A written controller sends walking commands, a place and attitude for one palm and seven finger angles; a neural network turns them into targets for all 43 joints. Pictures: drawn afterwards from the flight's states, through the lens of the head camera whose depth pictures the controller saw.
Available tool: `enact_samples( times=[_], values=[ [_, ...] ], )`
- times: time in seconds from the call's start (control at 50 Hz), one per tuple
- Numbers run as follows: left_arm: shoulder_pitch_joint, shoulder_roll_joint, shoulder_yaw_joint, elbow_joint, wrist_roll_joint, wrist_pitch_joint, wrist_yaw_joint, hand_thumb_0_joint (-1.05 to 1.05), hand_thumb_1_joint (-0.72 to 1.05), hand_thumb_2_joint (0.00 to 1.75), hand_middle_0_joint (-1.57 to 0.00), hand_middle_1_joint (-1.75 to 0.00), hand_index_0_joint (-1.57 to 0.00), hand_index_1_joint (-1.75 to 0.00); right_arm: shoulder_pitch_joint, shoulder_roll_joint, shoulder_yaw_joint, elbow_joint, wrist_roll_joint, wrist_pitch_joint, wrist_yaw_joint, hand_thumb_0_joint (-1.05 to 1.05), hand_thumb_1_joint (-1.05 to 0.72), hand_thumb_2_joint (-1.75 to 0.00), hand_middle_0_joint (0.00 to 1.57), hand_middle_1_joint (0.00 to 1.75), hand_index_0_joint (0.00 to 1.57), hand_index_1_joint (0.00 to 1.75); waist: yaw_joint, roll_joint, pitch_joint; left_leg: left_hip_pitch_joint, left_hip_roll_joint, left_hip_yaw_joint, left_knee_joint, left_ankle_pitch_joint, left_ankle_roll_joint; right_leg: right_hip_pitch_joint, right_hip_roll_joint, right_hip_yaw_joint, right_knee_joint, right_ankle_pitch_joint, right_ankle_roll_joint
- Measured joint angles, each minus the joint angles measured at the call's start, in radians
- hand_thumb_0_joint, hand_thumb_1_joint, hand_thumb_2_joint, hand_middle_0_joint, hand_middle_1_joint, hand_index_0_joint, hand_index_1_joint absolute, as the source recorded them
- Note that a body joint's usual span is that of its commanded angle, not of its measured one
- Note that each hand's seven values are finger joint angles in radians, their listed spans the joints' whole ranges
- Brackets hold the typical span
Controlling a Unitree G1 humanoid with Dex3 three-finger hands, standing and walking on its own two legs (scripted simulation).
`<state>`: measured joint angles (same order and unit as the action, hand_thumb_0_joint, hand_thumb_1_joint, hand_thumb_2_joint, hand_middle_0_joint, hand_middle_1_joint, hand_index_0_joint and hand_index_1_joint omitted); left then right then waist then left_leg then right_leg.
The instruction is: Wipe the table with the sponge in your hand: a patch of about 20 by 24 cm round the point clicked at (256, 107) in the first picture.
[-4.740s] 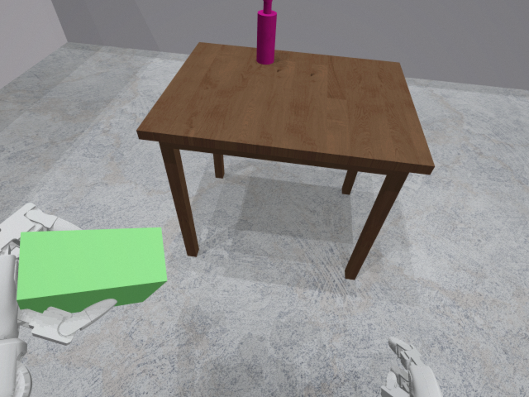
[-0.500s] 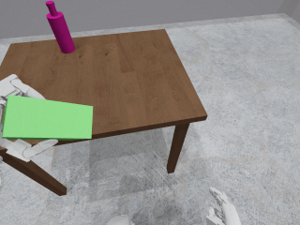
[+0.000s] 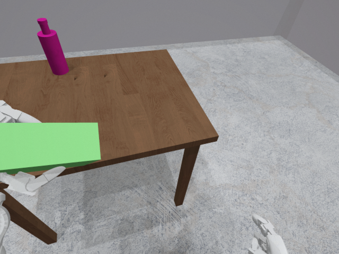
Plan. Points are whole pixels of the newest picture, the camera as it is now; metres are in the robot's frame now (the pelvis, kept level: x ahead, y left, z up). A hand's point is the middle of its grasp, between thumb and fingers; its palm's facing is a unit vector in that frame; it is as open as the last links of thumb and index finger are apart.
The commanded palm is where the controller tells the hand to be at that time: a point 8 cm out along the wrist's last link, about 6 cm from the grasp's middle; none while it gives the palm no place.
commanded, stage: come to a stop and stand still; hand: left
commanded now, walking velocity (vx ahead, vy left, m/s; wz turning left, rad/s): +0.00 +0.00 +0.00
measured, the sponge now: (65, 148) +0.25 +0.22 +0.17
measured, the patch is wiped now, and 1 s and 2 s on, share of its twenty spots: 0.00 0.00 0.00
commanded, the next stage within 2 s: look again from close up in 0.60 s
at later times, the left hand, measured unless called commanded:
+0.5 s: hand (39, 132) +0.28 +0.28 +0.17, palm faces +0.37 -0.84 -0.39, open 10.2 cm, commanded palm +0.21 +0.31 +0.18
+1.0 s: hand (46, 143) +0.26 +0.27 +0.16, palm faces +0.39 -0.84 -0.37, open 10.2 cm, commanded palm +0.20 +0.30 +0.18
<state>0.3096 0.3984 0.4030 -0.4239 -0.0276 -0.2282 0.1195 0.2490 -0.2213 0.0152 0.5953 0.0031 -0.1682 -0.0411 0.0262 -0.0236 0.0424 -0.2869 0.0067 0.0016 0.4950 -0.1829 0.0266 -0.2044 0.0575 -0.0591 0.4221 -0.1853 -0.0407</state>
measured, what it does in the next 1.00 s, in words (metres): stands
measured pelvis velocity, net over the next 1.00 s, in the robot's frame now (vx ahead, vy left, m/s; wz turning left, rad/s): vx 0.05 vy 0.02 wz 0.01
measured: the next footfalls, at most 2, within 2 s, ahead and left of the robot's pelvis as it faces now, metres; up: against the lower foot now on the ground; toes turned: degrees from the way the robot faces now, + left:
left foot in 1.74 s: +0.15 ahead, +0.29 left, +0.00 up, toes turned -7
right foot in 1.88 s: +0.15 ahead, +0.00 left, +0.00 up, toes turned -7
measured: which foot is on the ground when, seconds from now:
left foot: down 0.00-1.00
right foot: down 0.00-1.00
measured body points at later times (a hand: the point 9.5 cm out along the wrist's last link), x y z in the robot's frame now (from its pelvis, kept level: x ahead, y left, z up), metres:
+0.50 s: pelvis +0.06 +0.03 +0.00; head +0.08 +0.05 +0.45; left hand +0.25 +0.32 +0.19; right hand +0.26 -0.18 -0.06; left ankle +0.07 +0.10 -0.74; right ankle +0.04 -0.09 -0.74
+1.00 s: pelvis +0.05 +0.02 +0.01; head +0.05 +0.02 +0.46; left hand +0.24 +0.31 +0.18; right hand +0.22 -0.21 -0.07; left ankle +0.07 +0.10 -0.74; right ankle +0.04 -0.09 -0.74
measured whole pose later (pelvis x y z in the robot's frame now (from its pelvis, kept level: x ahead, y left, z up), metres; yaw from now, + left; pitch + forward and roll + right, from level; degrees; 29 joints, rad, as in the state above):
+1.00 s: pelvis +0.05 +0.02 +0.01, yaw +1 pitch +0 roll -1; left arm 0.42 0.35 0.33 -0.40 -0.04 -0.16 0.11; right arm 0.22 -0.21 0.03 0.59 0.01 -0.09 -0.05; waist 0.01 0.01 0.00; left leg -0.23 -0.03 0.00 0.43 -0.19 0.05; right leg -0.15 0.03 -0.04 0.36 -0.21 -0.02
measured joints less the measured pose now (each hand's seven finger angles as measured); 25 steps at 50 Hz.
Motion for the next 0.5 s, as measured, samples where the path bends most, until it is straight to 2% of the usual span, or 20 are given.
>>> enact_samples(
  times=[0.08, 0.18, 0.26, 0.34, 0.5],
  values=[
    [0.051, -0.031, -0.043, 0.012, -0.002, -0.012, -0.016, -0.02, -0.51, 0.99, -0.71, -1.34, -0.74, -1.34, -0.006, 0.021, 0.021, 0.001, -0.001, -0.001, 0.009, 0.01, -0.91, -0.90, 0.20, 0.30, 0.20, 0.30, -0.006, 0.021, -0.031, 0.013, -0.017, 0.012, -0.037, 0.022, 0.012, 0.006, -0.016, 0.015, -0.023, -0.001, 0.017],
    [0.107, -0.036, -0.083, 0.060, 0.012, 0.026, -0.036, -0.02, -0.51, 0.99, -0.71, -1.34, -0.74, -1.34, -0.013, 0.053, 0.049, -0.002, -0.007, 0.017, 0.006, 0.01, -0.90, -0.90, 0.20, 0.30, 0.21, 0.30, -0.003, 0.008, -0.032, 0.033, -0.044, 0.023, -0.089, 0.031, 0.031, 0.011, -0.038, 0.033, -0.044, 0.006, 0.030],
    [0.093, -0.029, -0.074, 0.040, 0.015, 0.051, -0.033, -0.02, -0.51, 0.99, -0.71, -1.34, -0.74, -1.34, -0.030, 0.063, 0.061, -0.003, -0.016, 0.020, 0.002, 0.01, -0.90, -0.90, 0.20, 0.30, 0.21, 0.30, 0.011, -0.014, 0.000, 0.040, -0.055, 0.018, -0.097, 0.025, 0.037, 0.017, -0.048, 0.029, -0.042, -0.012, 0.036],
    [0.071, -0.021, -0.056, -0.040, 0.008, 0.048, -0.022, -0.02, -0.51, 0.99, -0.71, -1.34, -0.74, -1.34, -0.054, 0.055, 0.056, -0.008, -0.021, 0.015, 0.006, 0.01, -0.90, -0.90, 0.20, 0.30, 0.21, 0.30, 0.020, -0.023, 0.023, 0.038, -0.060, 0.013, -0.079, 0.006, 0.039, 0.022, -0.053, 0.023, -0.034, -0.029, 0.039],
    [0.100, -0.007, -0.044, -0.070, -0.010, 0.045, -0.022, -0.02, -0.51, 0.99, -0.71, -1.34, -0.74, -1.34, -0.098, 0.033, 0.027, -0.032, -0.008, 0.052, 0.012, 0.01, -0.90, -0.90, 0.20, 0.30, 0.21, 0.30, -0.002, -0.002, -0.010, 0.046, -0.063, 0.022, -0.056, -0.030, 0.041, 0.031, -0.056, 0.033, -0.021, -0.056, 0.046]
  ],
)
